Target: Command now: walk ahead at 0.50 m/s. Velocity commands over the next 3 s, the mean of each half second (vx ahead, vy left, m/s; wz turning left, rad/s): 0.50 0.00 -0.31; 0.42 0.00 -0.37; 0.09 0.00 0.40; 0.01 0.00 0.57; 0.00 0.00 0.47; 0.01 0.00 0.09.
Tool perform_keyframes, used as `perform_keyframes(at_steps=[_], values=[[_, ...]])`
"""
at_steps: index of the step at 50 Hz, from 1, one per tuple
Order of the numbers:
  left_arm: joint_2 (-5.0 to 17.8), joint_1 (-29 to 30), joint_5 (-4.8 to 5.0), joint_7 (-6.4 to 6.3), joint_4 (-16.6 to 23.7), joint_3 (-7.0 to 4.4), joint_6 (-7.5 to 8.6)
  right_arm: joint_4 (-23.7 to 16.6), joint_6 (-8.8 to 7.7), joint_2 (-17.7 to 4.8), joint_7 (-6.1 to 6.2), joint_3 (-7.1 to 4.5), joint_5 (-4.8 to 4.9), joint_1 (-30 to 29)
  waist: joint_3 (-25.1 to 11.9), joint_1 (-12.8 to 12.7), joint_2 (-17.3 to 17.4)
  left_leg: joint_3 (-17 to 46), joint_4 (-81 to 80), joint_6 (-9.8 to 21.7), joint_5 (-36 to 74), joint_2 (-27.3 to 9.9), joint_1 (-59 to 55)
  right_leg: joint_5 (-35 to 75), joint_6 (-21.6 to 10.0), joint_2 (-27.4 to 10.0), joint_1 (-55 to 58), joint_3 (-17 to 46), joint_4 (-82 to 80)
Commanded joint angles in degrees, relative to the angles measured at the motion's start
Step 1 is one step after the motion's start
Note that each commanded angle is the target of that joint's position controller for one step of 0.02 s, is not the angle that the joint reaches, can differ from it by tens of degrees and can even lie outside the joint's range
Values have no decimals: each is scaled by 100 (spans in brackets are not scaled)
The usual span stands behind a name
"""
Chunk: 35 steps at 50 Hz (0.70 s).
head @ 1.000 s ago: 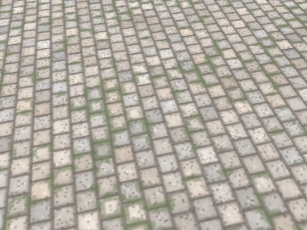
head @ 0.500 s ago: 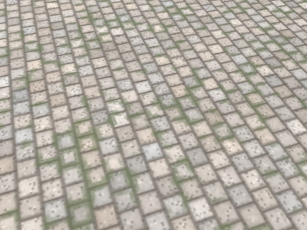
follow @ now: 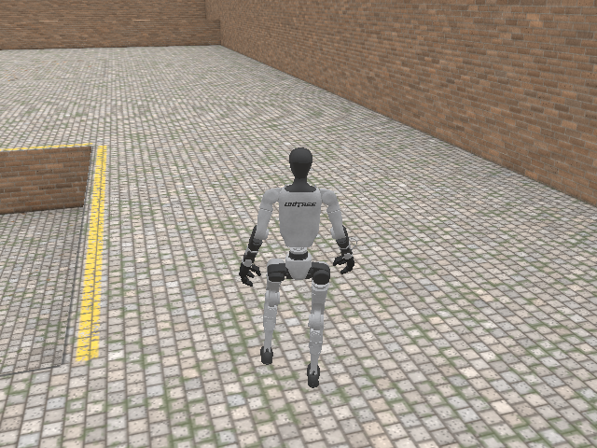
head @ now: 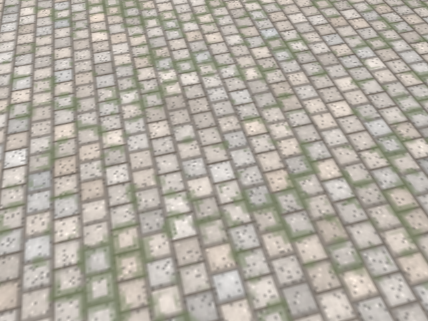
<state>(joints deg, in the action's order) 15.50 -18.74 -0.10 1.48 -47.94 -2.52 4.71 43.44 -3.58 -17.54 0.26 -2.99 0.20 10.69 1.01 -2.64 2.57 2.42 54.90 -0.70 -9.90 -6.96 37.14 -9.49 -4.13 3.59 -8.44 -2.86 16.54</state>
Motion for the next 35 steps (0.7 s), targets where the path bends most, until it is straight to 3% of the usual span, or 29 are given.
perform_keyframes(at_steps=[1, 4, 7, 10, 11, 12, 13, 14, 15, 16, 18, 19, 21, 23, 26, 29, 33, 35], values=[[920, 277, 35, -82, 341, -214, 87, -346, -69, -203, -22, -29, -12, -190, 60, 127, -551, 19, -957, -70, 992, -72, 76, 1268, -852, -1413, -4, 866, -949], [1021, -124, 104, -120, 167, -235, 24, -527, -143, -113, -100, 17, 19, -868, 217, -140, -504, -126, -1887, -76, 1521, 139, -179, 1085, -770, -1373, 95, 796, -911], [1077, -413, 145, -152, 26, -262, -86, -690, -216, -178, -198, 7, 57, -1300, 316, -231, -540, -57, -2408, -43, 1381, 292, -172, 1046, -762, -1573, 530, 1055, -611], [1162, -382, 160, -213, -15, -318, -169, -678, -289, -393, -247, -67, 58, -1139, 199, 3, -704, 20, -2743, 105, 883, 401, -646, 1277, -609, -1760, 836, 1365, -163], [1188, -295, 158, -222, -5, -330, -192, -598, -310, -489, -235, -118, 55, -827, 41, 211, -762, -76, -2861, 191, 717, 492, -1160, 1691, -535, -1709, 802, 1366, 169], [1082, -250, 133, -221, 12, -289, -202, -393, -323, -702, -192, -237, 36, -137, -400, 560, -686, -180, -2997, 351, 710, 563, -2218, 2197, -386, -1416, 598, 1185, 942], [764, -196, 40, -213, 146, -168, -187, -230, -325, -1029, -132, -353, -64, 814, -1252, 972, -407, 389, -2652, 671, 814, -113, -3861, 1503, -179, -1072, -257, 957, 2385], [136, -880, 60, -199, 316, 12, -90, -124, -251, -1572, -96, -498, -133, 1335, -2146, 791, 1012, 2697, -2883, 1474, -39, -1576, -6045, -938, 266, -183, -2487, 399, 4532], [477, -801, 185, -188, 256, -52, -16, -117, -222, -1081, -105, -376, -72, 1395, -2329, 903, 1272, 3793, -3549, 1644, -880, -1765, -5996, -2396, 301, -229, -3205, 997, 5440], [939, -350, 296, -187, 367, -195, -4, -145, -218, -737, -90, -266, -34, 1026, -1403, 905, 813, 2954, -3682, 1378, -1103, -1568, -5303, -2034, 270, -528, -3591, 1059, 5746], [857, 137, 215, -205, 485, -223, -55, -133, -218, -380, -85, -161, -48, 376, -509, 630, 360, 1721, -4031, 1157, -443, -1139, -3912, -1243, 291, -930, -3372, 868, 5390], [780, 85, 190, -201, 474, -257, -131, -119, -252, -255, -86, -127, -82, 158, -306, 444, 463, 1270, -4238, 1085, -153, -977, -3426, -997, 303, -1086, -3080, 914, 5163], [519, 0, 202, -180, 497, -231, -285, -59, -311, -287, -90, -165, -91, -50, -104, 265, 434, 720, -4567, 1124, 288, -917, -2892, -789, 365, -1175, -2772, 849, 4975], [429, 158, 167, -186, 626, -224, -376, 31, -358, -434, -71, -226, -98, -80, 42, 204, 247, 296, -4753, 1194, 667, -948, -2769, -456, 435, -1214, -2916, 864, 4661], [376, 495, 138, -115, 767, -204, -371, 144, -340, -587, -21, -283, -102, -25, 123, 266, 109, -371, -4824, 1146, 1015, -832, -2931, 439, 463, -1199, -3005, 787, 3755], [279, 1102, 132, 14, 952, -147, -315, 226, -273, -740, 25, -327, -56, 124, 260, 497, -2, -897, -4826, 1034, 1117, -768, -3078, 1072, 391, -1097, -2797, 436, 2789], [362, 1669, 131, 122, 1257, -154, -340, 389, -133, -937, 28, -409, 69, 431, 439, 646, -24, -1142, -4589, 901, 1295, -999, -3818, 748, 186, -1001, -2916, 208, 2170], [484, 1653, 110, 154, 1357, -212, -363, 413, -49, -1071, 32, -457, 137, 416, 355, 517, 63, -1289, -4107, 792, 2410, -1065, -4128, 200, -6, -795, -2677, -18, 2042]])
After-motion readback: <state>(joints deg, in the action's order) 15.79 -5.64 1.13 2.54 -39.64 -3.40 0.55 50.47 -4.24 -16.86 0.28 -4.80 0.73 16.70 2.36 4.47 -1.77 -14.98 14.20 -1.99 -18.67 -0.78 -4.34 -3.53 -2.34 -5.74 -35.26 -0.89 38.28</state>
